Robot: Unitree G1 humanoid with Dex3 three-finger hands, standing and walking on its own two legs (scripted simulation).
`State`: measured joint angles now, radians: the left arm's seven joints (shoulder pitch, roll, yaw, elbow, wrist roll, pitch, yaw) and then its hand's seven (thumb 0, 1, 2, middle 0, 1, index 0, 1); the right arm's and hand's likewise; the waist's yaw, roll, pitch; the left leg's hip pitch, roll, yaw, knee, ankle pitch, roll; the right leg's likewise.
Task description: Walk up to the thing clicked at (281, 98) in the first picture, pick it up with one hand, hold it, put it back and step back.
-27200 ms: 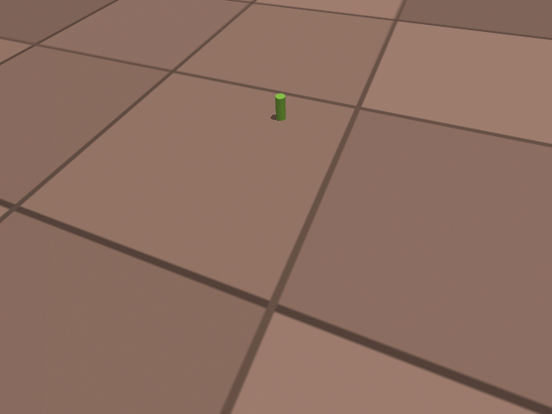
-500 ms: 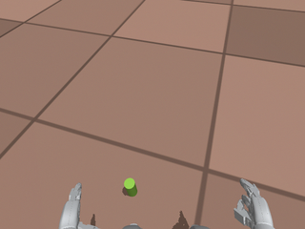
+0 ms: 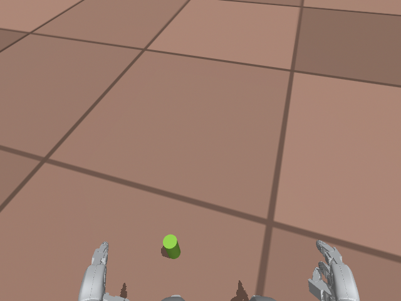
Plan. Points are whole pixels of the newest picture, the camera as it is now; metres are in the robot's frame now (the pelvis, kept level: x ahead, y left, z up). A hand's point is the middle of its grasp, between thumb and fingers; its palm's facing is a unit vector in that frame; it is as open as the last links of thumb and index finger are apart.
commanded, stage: home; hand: left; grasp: from the side
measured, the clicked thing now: (172, 247) +0.43 +0.18 -0.65
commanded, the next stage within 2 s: stand in 0.78 s
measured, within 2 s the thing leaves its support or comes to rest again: neither
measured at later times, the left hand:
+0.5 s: hand (124, 289) +0.16 +0.18 -0.06, palm faces +0.10 -0.95 -0.29, open 17.2 cm
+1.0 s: hand (125, 286) +0.17 +0.18 -0.06, palm faces +0.09 -0.95 -0.28, open 16.6 cm
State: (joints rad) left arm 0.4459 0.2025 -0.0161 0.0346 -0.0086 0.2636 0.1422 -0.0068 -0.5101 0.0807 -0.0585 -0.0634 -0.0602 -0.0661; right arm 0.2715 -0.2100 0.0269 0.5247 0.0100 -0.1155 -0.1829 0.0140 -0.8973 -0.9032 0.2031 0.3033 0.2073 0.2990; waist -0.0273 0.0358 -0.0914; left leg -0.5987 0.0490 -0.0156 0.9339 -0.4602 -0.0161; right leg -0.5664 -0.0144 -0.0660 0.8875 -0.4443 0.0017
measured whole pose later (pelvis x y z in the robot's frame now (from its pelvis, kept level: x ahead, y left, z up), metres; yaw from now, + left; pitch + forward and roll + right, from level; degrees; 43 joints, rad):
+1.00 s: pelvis +0.00 +0.00 +0.00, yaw +0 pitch +7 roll -2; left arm 0.44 0.20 -0.01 0.04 -0.01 0.25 0.14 -0.01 -0.43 0.16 -0.10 -0.13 -0.11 -0.13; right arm 0.27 -0.21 0.03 0.54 0.00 -0.13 -0.18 0.01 -0.90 -0.90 0.20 0.30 0.21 0.30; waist -0.02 0.03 -0.08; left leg -0.59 0.05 -0.01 0.92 -0.46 -0.01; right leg -0.56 -0.02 -0.06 0.88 -0.44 0.00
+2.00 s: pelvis -0.02 +0.01 +0.05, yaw +0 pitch -4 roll +0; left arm 0.18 0.32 0.00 1.12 0.03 0.00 0.01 0.01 0.90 0.90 -0.20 -0.30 -0.20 -0.30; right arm 0.16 -0.31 -0.02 1.12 -0.03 0.01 -0.01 0.01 -0.90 -0.90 0.20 0.30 0.21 0.30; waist 0.01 0.01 0.05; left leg -0.14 0.00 0.02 0.38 -0.17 0.00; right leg -0.14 -0.05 -0.05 0.40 -0.19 0.02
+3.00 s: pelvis +0.00 -0.01 +0.06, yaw +0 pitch -3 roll +0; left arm 0.10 0.33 0.00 1.16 0.01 -0.01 0.01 0.01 0.90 0.90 -0.20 -0.30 -0.20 -0.30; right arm 0.10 -0.34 -0.01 1.16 -0.02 0.00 -0.01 0.01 -0.90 -0.90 0.20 0.30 0.21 0.30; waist 0.00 0.01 0.05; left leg -0.09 0.03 0.02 0.30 -0.16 -0.02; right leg -0.10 -0.02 -0.05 0.32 -0.18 0.00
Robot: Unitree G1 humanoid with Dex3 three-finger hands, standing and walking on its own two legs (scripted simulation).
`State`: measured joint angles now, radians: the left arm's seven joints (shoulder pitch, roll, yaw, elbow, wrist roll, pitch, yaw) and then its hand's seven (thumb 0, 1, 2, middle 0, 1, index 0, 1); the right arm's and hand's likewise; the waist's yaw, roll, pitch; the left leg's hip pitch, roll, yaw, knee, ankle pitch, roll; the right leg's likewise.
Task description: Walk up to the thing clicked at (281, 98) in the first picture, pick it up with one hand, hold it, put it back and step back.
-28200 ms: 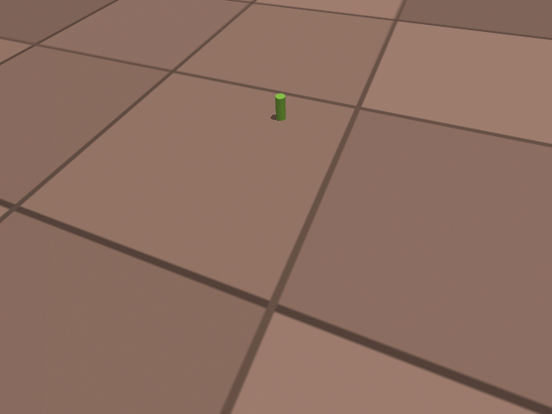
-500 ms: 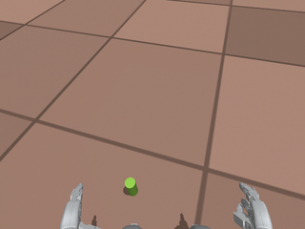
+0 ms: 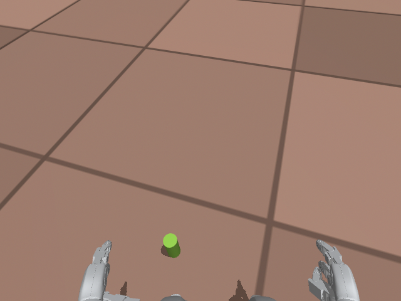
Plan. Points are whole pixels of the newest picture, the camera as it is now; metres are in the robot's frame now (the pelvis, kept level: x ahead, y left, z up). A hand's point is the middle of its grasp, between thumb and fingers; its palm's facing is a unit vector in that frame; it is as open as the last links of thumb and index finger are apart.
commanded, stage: stand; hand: left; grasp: from the side
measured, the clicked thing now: (172, 246) +0.43 +0.18 -0.65
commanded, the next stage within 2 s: none
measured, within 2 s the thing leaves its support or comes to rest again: neither
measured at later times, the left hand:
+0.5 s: hand out of the picture +0.12 +0.23 -0.11, palm faces -0.02 -0.94 -0.35, open 7.7 cm
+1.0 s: hand out of the picture +0.02 +0.26 -0.11, palm faces -0.01 -0.94 -0.35, open 7.4 cm
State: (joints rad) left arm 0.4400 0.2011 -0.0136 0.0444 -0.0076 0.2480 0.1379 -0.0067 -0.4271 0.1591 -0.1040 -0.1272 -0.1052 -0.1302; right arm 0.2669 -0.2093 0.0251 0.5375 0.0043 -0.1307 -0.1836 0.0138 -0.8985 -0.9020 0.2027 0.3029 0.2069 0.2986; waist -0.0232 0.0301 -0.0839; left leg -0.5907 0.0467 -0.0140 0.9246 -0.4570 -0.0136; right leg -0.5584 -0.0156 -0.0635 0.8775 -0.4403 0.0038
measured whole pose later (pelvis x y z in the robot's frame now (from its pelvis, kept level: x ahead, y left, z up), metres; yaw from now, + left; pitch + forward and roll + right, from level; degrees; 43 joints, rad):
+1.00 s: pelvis -0.02 +0.01 +0.05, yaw +0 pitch -4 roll +0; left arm 0.18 0.32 0.00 1.12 0.03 0.00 0.01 0.01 0.90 0.90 -0.20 -0.30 -0.20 -0.30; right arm 0.16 -0.31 -0.02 1.12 -0.03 0.01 -0.01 0.01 -0.90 -0.90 0.20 0.30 0.21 0.30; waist 0.01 0.01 0.05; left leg -0.14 0.00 0.02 0.38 -0.17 0.00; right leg -0.14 -0.05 -0.05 0.40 -0.19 0.02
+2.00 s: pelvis +0.00 -0.01 +0.06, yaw +0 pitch -3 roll +0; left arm 0.10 0.33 0.00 1.16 0.01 -0.01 0.01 0.01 0.90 0.90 -0.20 -0.30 -0.20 -0.30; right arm 0.10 -0.34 -0.01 1.16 -0.02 0.00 -0.01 0.01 -0.90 -0.90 0.20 0.30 0.21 0.30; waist 0.00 0.01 0.05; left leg -0.09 0.03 0.02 0.30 -0.16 -0.02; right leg -0.10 -0.02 -0.05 0.32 -0.18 0.00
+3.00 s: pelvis -0.08 +0.05 +0.04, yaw -3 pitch -1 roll -1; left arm 0.08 0.39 0.06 0.89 0.01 0.07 0.02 0.01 0.90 0.90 -0.20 -0.30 -0.20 -0.30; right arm 0.13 -0.34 -0.05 0.89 -0.03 0.02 -0.03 0.01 -0.90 -0.90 0.20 0.30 0.21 0.30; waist -0.02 -0.03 0.21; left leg -0.29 -0.02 0.04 0.58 -0.27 0.07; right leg -0.38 0.08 0.12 1.01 -0.51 0.02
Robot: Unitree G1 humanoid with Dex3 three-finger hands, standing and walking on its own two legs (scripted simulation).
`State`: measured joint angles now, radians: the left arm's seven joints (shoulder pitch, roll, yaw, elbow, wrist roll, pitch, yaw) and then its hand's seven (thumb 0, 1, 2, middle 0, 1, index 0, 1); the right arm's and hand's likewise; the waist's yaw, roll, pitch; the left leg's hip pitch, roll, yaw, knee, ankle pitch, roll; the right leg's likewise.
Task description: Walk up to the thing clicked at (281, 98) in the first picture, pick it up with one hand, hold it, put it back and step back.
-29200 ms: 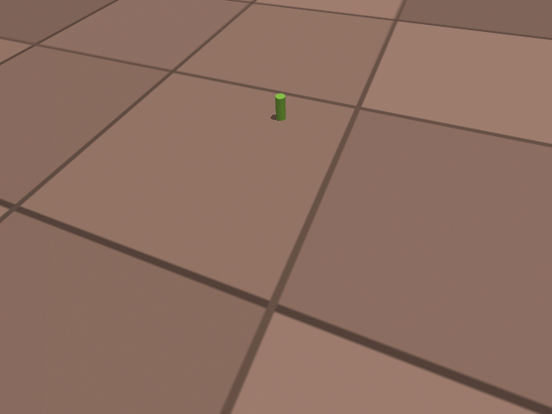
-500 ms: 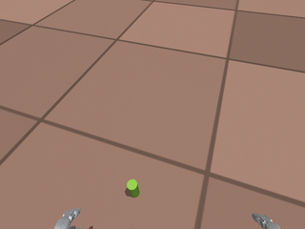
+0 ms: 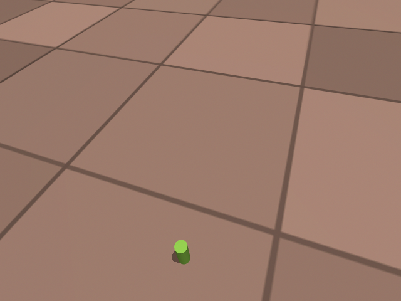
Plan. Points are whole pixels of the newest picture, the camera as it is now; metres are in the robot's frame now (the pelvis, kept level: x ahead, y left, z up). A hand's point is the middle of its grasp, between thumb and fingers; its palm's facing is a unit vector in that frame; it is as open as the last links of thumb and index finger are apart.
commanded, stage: stand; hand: left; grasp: from the side
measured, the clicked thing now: (182, 252) +0.45 +0.16 -0.70
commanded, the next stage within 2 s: step back in 1.40 s
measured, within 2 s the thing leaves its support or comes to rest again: neither
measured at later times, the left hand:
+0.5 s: hand out of the picture +0.07 +0.23 -0.16, palm faces -0.03 -0.94 -0.34, open 7.4 cm
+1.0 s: hand out of the picture +0.10 +0.23 -0.15, palm faces -0.03 -0.94 -0.35, open 7.4 cm
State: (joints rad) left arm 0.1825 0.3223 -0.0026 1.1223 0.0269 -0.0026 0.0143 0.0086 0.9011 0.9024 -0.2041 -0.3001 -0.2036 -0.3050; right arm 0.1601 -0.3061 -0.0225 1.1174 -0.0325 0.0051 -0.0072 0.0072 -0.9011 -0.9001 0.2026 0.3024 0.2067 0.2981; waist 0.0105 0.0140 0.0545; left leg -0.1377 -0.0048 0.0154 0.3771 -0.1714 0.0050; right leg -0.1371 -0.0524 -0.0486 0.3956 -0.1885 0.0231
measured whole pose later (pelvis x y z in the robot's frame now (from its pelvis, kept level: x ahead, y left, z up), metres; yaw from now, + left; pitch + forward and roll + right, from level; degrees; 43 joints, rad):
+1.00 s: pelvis +0.02 -0.02 +0.00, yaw -1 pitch -3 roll +0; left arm 0.10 0.33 0.00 1.16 0.01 -0.01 0.01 0.01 0.90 0.90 -0.20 -0.30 -0.20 -0.30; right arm 0.10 -0.34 -0.01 1.16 -0.02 0.00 -0.01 0.01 -0.90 -0.90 0.20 0.30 0.21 0.30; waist 0.00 0.01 0.05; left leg -0.09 0.03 0.02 0.30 -0.16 -0.02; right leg -0.10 -0.02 -0.05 0.32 -0.18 0.00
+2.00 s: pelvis -0.06 +0.05 -0.01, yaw -3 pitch -1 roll -1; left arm 0.08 0.39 0.06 0.89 0.01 0.07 0.02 0.01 0.90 0.90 -0.20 -0.30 -0.20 -0.30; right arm 0.13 -0.34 -0.05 0.89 -0.03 0.02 -0.03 0.01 -0.90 -0.90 0.20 0.30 0.21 0.30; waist -0.02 -0.03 0.21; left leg -0.29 -0.02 0.04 0.58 -0.27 0.07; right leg -0.38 0.08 0.12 1.01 -0.51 0.02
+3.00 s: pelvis -0.34 +0.01 -0.02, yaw -5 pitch -2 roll +1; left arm 0.22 0.35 0.07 0.85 0.04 0.06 -0.01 0.01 0.90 0.90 -0.21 -0.30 -0.21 -0.30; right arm 0.14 -0.43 -0.06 0.84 -0.01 0.06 -0.03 0.01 -0.90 -0.90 0.20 0.30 0.21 0.30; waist 0.02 0.03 0.15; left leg -0.54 -0.09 -0.13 1.08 -0.46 0.00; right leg -0.29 -0.02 0.05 0.68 -0.35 0.00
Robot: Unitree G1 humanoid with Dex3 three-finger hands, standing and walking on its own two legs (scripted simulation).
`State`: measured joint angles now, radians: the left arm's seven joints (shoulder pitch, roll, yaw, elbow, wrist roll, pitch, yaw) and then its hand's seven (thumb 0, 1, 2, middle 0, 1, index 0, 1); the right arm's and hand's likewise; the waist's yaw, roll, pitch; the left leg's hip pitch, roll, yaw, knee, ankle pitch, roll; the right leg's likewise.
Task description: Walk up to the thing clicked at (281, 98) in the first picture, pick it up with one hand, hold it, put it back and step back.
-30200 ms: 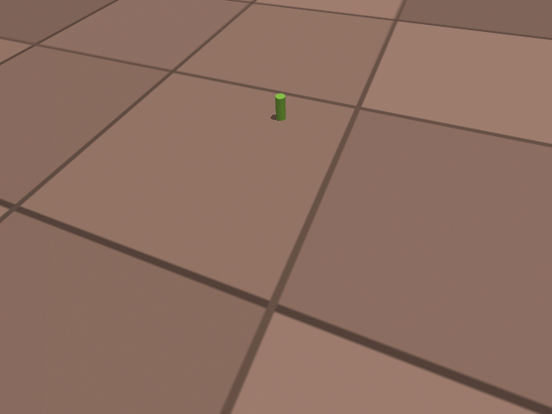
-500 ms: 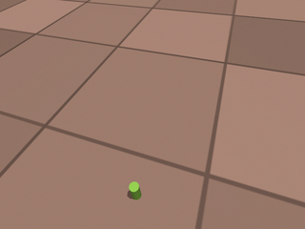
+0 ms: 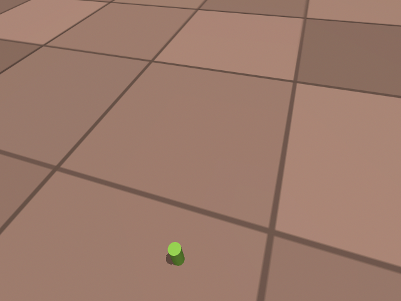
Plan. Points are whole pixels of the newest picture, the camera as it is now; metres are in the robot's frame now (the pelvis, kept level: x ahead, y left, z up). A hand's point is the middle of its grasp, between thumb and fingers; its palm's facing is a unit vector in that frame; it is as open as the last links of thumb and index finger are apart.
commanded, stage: stand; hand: left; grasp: from the side
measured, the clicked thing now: (176, 254) +0.42 +0.19 -0.71
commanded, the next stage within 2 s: step back in 0.40 s
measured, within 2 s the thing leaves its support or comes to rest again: neither
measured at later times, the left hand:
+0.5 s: hand out of the picture +0.08 +0.25 -0.16, palm faces +0.00 -0.93 -0.36, open 7.4 cm
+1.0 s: hand out of the picture +0.05 +0.31 -0.18, palm faces -0.09 -0.93 -0.36, open 7.4 cm
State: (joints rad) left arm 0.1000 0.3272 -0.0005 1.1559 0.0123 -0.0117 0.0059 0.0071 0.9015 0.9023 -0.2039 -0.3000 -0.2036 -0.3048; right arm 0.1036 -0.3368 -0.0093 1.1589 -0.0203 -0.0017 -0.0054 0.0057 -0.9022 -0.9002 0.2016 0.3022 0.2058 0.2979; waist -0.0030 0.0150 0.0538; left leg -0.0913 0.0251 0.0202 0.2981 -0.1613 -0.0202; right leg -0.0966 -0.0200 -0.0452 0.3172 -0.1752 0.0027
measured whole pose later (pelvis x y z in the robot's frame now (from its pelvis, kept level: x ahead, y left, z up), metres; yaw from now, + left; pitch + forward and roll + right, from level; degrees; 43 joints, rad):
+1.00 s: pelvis -0.08 +0.06 -0.02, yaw -2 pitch -1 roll -1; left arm 0.08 0.39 0.06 0.89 0.01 0.07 0.02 0.01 0.90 0.90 -0.20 -0.30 -0.20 -0.30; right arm 0.13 -0.34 -0.05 0.89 -0.03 0.02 -0.03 0.01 -0.90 -0.90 0.20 0.30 0.21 0.30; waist -0.02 -0.03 0.21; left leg -0.29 -0.02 0.04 0.58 -0.27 0.07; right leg -0.38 0.08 0.12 1.01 -0.51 0.02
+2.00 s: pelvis -0.36 +0.02 -0.03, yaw -4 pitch -2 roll +1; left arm 0.22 0.35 0.07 0.85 0.04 0.06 -0.01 0.01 0.90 0.90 -0.21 -0.30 -0.21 -0.30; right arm 0.14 -0.43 -0.06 0.84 -0.01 0.06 -0.03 0.01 -0.90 -0.90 0.20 0.30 0.21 0.30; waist 0.02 0.03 0.15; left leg -0.54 -0.09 -0.13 1.08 -0.46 0.00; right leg -0.29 -0.02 0.05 0.68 -0.35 0.00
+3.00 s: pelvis -0.65 +0.00 -0.02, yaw +2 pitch -3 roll +1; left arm 0.22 0.41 0.06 0.95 0.02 0.02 -0.02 0.01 0.90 0.90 -0.20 -0.30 -0.20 -0.30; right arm 0.23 -0.35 -0.04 0.99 -0.05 0.00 0.01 0.01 -0.90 -0.90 0.20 0.30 0.21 0.30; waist 0.00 -0.03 0.06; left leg -0.21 -0.01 -0.02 0.58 -0.32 0.01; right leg -0.33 -0.03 0.00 0.74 -0.44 -0.02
